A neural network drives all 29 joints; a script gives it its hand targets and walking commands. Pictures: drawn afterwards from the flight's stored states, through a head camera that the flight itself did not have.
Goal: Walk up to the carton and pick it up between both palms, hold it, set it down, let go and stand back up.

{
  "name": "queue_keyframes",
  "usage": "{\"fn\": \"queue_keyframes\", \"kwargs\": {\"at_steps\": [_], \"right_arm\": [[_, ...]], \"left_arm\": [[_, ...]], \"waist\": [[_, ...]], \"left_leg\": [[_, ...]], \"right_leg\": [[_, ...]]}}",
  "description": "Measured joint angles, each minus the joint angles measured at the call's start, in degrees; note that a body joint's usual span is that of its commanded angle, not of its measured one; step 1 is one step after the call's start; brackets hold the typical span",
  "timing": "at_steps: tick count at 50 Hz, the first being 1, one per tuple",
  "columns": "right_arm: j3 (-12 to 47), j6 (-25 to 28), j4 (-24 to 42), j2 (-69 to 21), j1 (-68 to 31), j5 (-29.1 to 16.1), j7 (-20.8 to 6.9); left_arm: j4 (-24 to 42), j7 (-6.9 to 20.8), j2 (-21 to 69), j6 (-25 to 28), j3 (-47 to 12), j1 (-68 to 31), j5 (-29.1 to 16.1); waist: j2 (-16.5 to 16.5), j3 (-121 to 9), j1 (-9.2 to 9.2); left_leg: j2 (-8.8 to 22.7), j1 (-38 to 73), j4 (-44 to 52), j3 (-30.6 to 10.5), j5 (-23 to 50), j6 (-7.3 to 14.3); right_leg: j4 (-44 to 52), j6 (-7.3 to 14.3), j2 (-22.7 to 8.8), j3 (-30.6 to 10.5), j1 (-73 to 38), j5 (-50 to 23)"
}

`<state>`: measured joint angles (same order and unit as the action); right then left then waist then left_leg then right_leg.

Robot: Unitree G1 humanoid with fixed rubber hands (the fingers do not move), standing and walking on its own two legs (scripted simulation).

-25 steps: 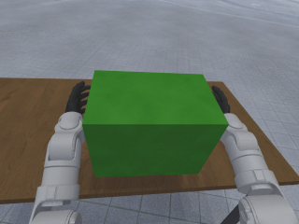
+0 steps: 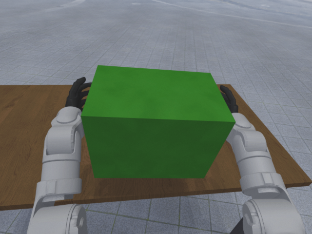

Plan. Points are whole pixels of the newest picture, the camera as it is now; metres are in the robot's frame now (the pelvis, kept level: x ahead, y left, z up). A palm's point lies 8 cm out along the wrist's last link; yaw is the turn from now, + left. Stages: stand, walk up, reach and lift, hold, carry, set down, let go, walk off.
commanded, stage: reach and lift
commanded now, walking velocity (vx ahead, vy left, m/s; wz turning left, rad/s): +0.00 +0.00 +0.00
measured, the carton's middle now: (153, 124) +0.36 -0.01 +0.15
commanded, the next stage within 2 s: hold in 0.70 s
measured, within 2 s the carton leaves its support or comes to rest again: neither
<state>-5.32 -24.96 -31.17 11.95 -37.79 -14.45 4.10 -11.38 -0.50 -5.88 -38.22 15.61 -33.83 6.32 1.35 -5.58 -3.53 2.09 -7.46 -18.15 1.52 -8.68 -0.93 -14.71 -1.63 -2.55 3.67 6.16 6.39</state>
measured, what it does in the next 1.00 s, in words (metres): stands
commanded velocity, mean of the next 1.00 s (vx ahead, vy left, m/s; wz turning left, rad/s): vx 0.00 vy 0.00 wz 0.00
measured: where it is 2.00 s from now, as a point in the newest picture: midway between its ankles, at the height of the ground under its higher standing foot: outside the picture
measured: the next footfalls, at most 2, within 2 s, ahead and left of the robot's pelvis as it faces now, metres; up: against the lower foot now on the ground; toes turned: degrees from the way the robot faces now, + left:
none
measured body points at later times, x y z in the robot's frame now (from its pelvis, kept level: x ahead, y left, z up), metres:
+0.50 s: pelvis +0.01 -0.01 +0.00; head -0.05 +0.02 +0.45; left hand +0.39 +0.18 +0.22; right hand +0.39 -0.20 +0.20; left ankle +0.01 +0.13 -0.75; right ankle +0.02 -0.14 -0.75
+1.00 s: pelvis +0.01 +0.00 +0.00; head -0.06 +0.03 +0.44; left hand +0.38 +0.19 +0.23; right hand +0.38 -0.20 +0.22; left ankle +0.01 +0.13 -0.75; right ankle +0.02 -0.14 -0.75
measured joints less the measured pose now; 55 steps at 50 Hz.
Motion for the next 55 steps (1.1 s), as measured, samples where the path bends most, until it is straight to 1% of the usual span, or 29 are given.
{"fn": "queue_keyframes", "kwargs": {"at_steps": [4,9,18,23,26,31,37,40,47,53,55], "right_arm": [[-0.31,0.16,-1.55,-0.07,-1.37,0.68,-0.11],[0.25,0.34,-2.58,0.18,-2.34,0.44,0.26],[1.90,-0.02,-2.06,0.57,-2.44,-1.26,1.58],[1.36,-0.68,-1.30,0.08,-2.71,-1.04,2.12],[1.18,-1.15,-1.23,0.35,-3.00,-1.42,2.32],[2.67,-2.42,0.19,1.80,-3.20,-3.36,3.02],[3.77,-4.05,1.76,2.55,-3.20,-5.10,3.34],[4.08,-4.61,2.38,2.85,-2.97,-5.57,3.34],[3.05,-5.30,1.05,2.33,-3.88,-5.15,2.83],[3.03,-5.62,1.06,2.98,-4.77,-5.28,2.79],[2.83,-5.84,0.09,3.03,-5.67,-5.19,2.73]], "left_arm": [[-2.27,0.11,-0.57,0.56,0.22,-1.56,-0.27],[-3.73,0.34,-1.06,0.97,0.42,-2.51,-0.39],[-2.96,0.88,-1.54,0.35,0.57,-2.16,-0.40],[-3.22,0.81,-2.77,-0.42,-0.02,-3.25,-1.36],[-3.81,0.78,-2.98,-1.03,-0.21,-4.42,-1.35],[-2.06,0.80,-2.62,-2.41,-0.19,-4.34,-0.95],[2.42,0.82,-1.81,-4.60,0.15,-1.93,-0.30],[3.97,0.74,-1.36,-5.54,0.26,-1.22,0.00],[3.52,0.49,-1.64,-6.80,0.21,-1.97,-0.03],[2.90,-0.17,-2.04,-7.23,-0.15,-3.52,-0.76],[1.94,-0.18,-2.06,-7.29,0.11,-4.36,-0.62]], "waist": [[0.04,-0.29,-0.11],[0.18,-0.48,-0.42],[0.38,-0.59,-0.84],[0.21,-1.16,-1.16],[0.08,-1.48,-1.04],[-0.35,-1.35,-0.98],[-0.32,-0.95,-1.35],[-0.14,-0.83,-1.25],[0.22,-1.29,-1.23],[-0.09,-2.23,-0.69],[-0.20,-2.37,-0.46]], "left_leg": [[0.10,-0.34,0.25,-0.23,0.35,-0.13],[0.34,-0.26,0.26,-0.48,0.32,-0.33],[0.63,0.36,-0.18,-0.80,-0.32,-0.58],[0.63,-0.21,-0.95,-0.85,-0.91,-0.57],[0.61,-0.36,-1.14,-0.67,-1.16,-0.48],[0.64,0.09,-1.66,-0.36,-1.81,-0.28],[0.54,1.10,-2.03,-0.22,-2.38,-0.18],[0.57,1.38,-2.27,-0.13,-2.59,-0.16],[0.53,0.71,-2.31,-0.13,-2.24,-0.18],[0.63,-0.16,-2.23,0.00,-1.84,-0.16],[0.65,-0.09,-2.02,0.10,-1.66,-0.15]], "right_leg": [[-0.11,0.16,0.11,0.21,0.43,-0.06],[-0.13,0.35,0.36,0.44,0.28,0.07],[-0.10,0.45,0.65,0.73,-0.66,0.58],[-0.39,0.34,0.64,0.75,-0.32,0.90],[-0.25,0.26,0.61,0.56,-0.25,0.90],[0.40,-0.02,0.65,0.24,-1.10,0.78],[0.63,-0.21,0.55,0.10,-2.35,0.98],[0.57,-0.22,0.58,-0.02,-2.66,1.03],[0.15,-0.13,0.53,-0.06,-1.81,0.89],[0.07,-0.04,0.64,-0.24,-0.78,0.52],[0.08,0.01,0.67,-0.35,-0.71,0.41]]}}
